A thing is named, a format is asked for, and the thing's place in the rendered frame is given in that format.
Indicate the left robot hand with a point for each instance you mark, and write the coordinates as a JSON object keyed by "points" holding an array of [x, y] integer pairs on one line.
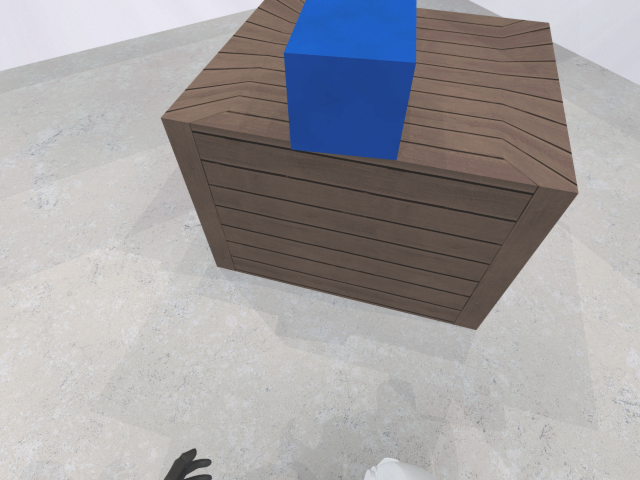
{"points": [[185, 465]]}

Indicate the carton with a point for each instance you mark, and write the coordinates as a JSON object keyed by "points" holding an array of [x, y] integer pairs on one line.
{"points": [[349, 66]]}

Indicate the robot right shin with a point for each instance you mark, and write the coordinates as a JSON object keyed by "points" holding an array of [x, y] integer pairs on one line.
{"points": [[387, 460]]}

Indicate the pedestal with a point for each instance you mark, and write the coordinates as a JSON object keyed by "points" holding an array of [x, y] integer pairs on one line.
{"points": [[483, 173]]}

